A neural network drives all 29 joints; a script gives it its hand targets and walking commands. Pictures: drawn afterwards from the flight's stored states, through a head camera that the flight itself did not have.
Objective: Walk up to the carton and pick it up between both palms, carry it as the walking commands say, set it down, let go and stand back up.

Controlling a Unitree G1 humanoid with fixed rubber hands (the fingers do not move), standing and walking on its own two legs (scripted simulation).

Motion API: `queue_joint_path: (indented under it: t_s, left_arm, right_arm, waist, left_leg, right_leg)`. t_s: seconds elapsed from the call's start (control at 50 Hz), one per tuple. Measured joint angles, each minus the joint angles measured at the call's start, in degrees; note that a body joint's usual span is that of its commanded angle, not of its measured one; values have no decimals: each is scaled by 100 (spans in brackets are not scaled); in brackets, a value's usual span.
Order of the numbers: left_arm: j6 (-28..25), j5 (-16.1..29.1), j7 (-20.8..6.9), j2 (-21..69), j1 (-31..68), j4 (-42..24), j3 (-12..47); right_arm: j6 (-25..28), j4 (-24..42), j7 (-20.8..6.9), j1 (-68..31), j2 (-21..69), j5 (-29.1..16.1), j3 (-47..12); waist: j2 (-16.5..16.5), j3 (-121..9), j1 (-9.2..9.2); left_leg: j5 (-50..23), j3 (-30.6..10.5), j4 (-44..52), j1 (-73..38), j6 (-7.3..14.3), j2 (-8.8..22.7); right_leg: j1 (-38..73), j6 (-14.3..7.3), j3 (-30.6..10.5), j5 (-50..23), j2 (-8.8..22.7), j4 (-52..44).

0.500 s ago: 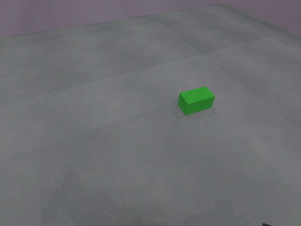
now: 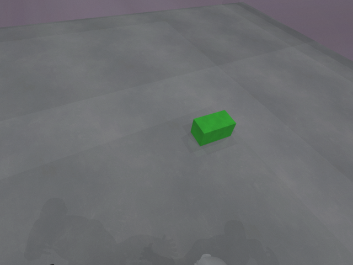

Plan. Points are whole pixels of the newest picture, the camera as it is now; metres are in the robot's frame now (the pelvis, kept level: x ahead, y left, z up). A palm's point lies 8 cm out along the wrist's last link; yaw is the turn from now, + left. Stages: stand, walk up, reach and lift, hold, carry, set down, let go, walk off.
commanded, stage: walk up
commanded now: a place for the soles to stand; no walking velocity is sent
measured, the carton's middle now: (212, 127) +1.15 -0.33 -0.70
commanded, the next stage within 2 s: none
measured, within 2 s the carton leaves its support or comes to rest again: neither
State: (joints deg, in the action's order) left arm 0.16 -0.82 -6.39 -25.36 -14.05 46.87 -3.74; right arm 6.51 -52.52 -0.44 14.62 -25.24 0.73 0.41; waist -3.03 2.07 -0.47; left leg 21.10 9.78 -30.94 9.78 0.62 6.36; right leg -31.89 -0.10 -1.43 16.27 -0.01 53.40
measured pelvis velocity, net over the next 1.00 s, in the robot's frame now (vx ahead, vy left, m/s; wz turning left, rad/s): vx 0.30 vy -0.14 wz -0.11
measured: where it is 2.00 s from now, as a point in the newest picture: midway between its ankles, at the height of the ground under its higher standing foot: (203, 209)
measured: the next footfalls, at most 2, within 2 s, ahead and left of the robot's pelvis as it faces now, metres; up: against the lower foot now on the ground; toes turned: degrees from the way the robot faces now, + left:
right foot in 0.16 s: +0.23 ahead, -0.16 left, +0.00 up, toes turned +0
left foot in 0.46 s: +0.22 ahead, +0.07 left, +0.00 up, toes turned +7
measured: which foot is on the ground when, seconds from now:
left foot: down 0.00-0.18, up 0.20-0.44, down 0.46-0.74, up 0.76-1.00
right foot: up 0.00-0.14, down 0.16-0.46, up 0.48-0.72, down 0.74-1.00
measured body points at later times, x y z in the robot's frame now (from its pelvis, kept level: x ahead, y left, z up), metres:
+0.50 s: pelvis +0.15 -0.06 -0.02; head +0.17 -0.04 +0.43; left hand +0.26 +0.26 -0.13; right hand +0.22 -0.40 -0.10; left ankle +0.18 +0.07 -0.74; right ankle +0.18 -0.16 -0.73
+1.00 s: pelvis +0.30 -0.14 -0.01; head +0.33 -0.13 +0.44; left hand +0.42 +0.18 -0.12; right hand +0.37 -0.48 -0.10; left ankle +0.33 +0.00 -0.70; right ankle +0.30 -0.24 -0.74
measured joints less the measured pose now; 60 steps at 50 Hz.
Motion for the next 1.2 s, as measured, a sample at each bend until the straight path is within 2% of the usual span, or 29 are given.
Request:
queue_joint_path:
  t_s: [0.06, 0.14, 0.16, 0.18, 0.2, 0.24, 0.28, 0.34, 0.4, 0.46, 0.48, 0.5, 0.54, 0.58, 0.62, 0.68, 0.74, 0.76, 0.82, 0.86, 0.96, 1.02, 1.06, 1.08, 1.1, 1.12, 1.16, 1.2]
  left_arm:
    - [59, 0, -32, 0, 54, -1, 9]
    - [46, 1, -56, 5, 51, 1, -2]
    - [-4, 1, -27, -9, 49, 0, -17]
    - [-66, 1, 27, -23, 47, 5, -33]
    - [-100, 0, 97, -14, 45, 9, -41]
    - [-125, 0, 189, 20, 11, 12, -33]
    - [-129, 0, 232, 27, 9, 16, -26]
    - [-128, 0, 244, -2, 10, 8, -27]
    - [-88, 0, 201, -51, 11, 7, -29]
    - [-7, 0, 143, -58, 7, -48, -28]
    - [22, -1, 140, -52, 7, -74, -24]
    - [50, -1, 146, -33, 8, -75, -20]
    - [44, 0, 117, -15, 5, -98, -2]
    - [-12, 0, 65, -33, 2, -114, -3]
    - [-55, 0, 4, -56, 1, -114, -11]
    - [-60, 0, -51, -65, 2, -114, -15]
    - [-113, 1, -27, -73, -2, -81, -31]
    - [-168, 1, 18, -73, -1, -74, -52]
    - [-223, 0, 162, -36, -84, -55, -53]
    - [-217, 0, 236, -26, -141, -48, -53]
    - [-233, 0, 343, -42, -188, -48, -70]
    - [-194, 0, 332, -41, -186, -48, -70]
    - [-159, 0, 298, -39, -186, -69, -67]
    - [-139, -1, 282, -38, -192, -105, -65]
    - [-125, -1, 282, -38, -181, -131, -67]
    - [-108, -1, 296, -22, -164, -132, -65]
    - [-73, -1, 288, 13, -166, -152, -26]
    - [-96, 0, 236, 9, -170, -182, -13]
  right_arm:
    - [-3, 0, 1, -1, 1, 0, 0]
    - [-42, 8, 1, -1, 1, 0, 0]
    - [-65, 30, 1, -1, -4, 0, 0]
    - [-89, 71, 1, -4, -4, -3, 0]
    - [-108, 104, 1, -23, 9, -14, 0]
    - [-124, 150, 1, -85, 69, -26, -1]
    - [-130, 246, -2, -114, 92, -26, -1]
    - [-133, 316, -30, -137, 57, -26, 0]
    - [-134, 308, -41, -136, 23, -27, 0]
    - [-122, 263, -39, -107, -11, -21, 3]
    - [-103, 253, -24, -78, -27, -6, 9]
    - [-104, 221, 5, -56, -16, 8, 10]
    - [-103, 168, 49, 36, -1, 10, 8]
    - [-104, 92, 64, 76, -1, 10, 8]
    - [-101, 67, 65, 79, -13, 10, 7]
    - [-101, 68, 64, 78, -33, 11, 7]
    - [-99, 105, 43, 76, -63, 14, 6]
    - [-99, 142, 42, 68, -70, 14, 6]
    - [-144, 200, 41, 22, -8, -1, 6]
    - [-147, 237, 39, -16, 2, -1, 6]
    - [-148, 310, 8, -111, -18, -2, 6]
    - [-148, 309, -8, -112, -22, -2, 6]
    - [-141, 301, -11, -109, -26, -2, 6]
    - [-111, 298, -9, -108, -39, -2, 7]
    - [-61, 293, 16, -111, -42, 1, 9]
    - [-43, 274, 43, -112, -6, 7, 8]
    - [-41, 251, 69, -43, 67, 8, 7]
    - [-42, 219, 73, 30, 107, 8, 6]
  waist:
    - [-2, 85, 2]
    - [-6, -80, 8]
    - [-19, -71, 21]
    - [-18, -13, 42]
    - [-2, 38, 82]
    - [21, 42, 115]
    - [29, 34, 107]
    - [35, 86, 103]
    - [39, 103, 99]
    - [56, 39, 93]
    - [42, 28, 86]
    - [17, 15, 75]
    - [13, -28, 55]
    - [8, -29, 60]
    - [5, -38, 62]
    - [3, -114, 62]
    - [7, -250, 66]
    - [21, -191, 89]
    - [29, -132, 153]
    - [36, -119, 148]
    - [46, 64, 142]
    - [50, 52, 140]
    - [56, 1, 137]
    - [66, 1, 132]
    - [49, 27, 119]
    - [11, 47, 109]
    - [-19, 9, 89]
    - [-25, -3, 91]
  left_leg:
    - [180, 16, 5, -223, -99, -2]
    - [451, 75, -72, -332, -257, 5]
    - [552, 79, -337, -315, -246, 22]
    - [644, 62, -835, -240, -182, 79]
    - [573, -31, -1472, -81, -99, 118]
    - [569, -211, -2619, 385, 5, 93]
    - [603, -235, -2898, 763, 84, 65]
    - [872, -242, -2662, 1126, 94, 26]
    - [900, -248, -1943, 1209, 94, -2]
    - [375, -258, -750, 1040, 164, -46]
    - [-99, -243, -611, 1013, 158, -43]
    - [-322, -210, -630, 990, 96, -39]
    - [-315, -199, -607, 884, 31, -6]
    - [-198, -196, -523, 700, 19, 55]
    - [-85, -192, -501, 546, -9, 119]
    - [85, -188, -499, 392, -164, 183]
    - [293, -182, -630, 382, -275, 236]
    - [385, -181, -943, 415, -226, 300]
    - [535, -307, -2534, 942, -46, 263]
    - [487, -316, -2963, 1271, 3, 198]
    - [410, -327, -2750, 1694, 14, 157]
    - [393, -331, -2044, 1696, 14, 95]
    - [98, -334, -1362, 1620, 16, 39]
    - [-75, -343, -887, 1482, 55, 0]
    - [-504, -336, -689, 1407, 61, -6]
    - [-619, -307, -762, 1389, 25, -10]
    - [-495, -268, -780, 1270, -14, 0]
    - [-355, -263, -715, 1088, -29, 39]
  right_leg:
    - [-18, 1, -3, -220, 11, -505]
    - [134, -34, 3, -346, 46, -1632]
    - [318, -95, 12, -407, 45, -1929]
    - [421, -140, 16, -888, 30, -1951]
    - [436, -148, 19, -963, -14, -1717]
    - [592, -160, 17, -655, -101, -1584]
    - [808, -179, 22, -512, -136, -1739]
    - [1057, -229, 26, -490, -176, -1928]
    - [1158, -275, 31, -391, -242, -1958]
    - [1073, -262, 38, -201, -338, -1801]
    - [959, -261, 31, -2, -337, -1486]
    - [800, -259, 21, 135, -331, -1014]
    - [513, -234, 15, 185, -324, -259]
    - [397, -190, 6, 219, -247, -79]
    - [362, -134, 2, 290, -97, -206]
    - [360, -90, 0, 298, 124, -631]
    - [457, -89, 5, 190, 190, -1378]
    - [497, -81, 9, -138, 149, -1341]
    - [686, -81, 2, 24, 38, -1211]
    - [921, -102, 7, 66, -7, -1462]
    - [1405, -204, 14, 81, -158, -1846]
    - [1519, -212, 17, 212, -235, -1873]
    - [1516, -209, 20, 315, -291, -1836]
    - [1475, -203, 27, 403, -316, -1685]
    - [1340, -202, 23, 516, -323, -1283]
    - [1141, -202, 15, 585, -321, -720]
    - [735, -202, 6, 628, -320, 243]
    - [486, -197, -2, 637, -279, 553]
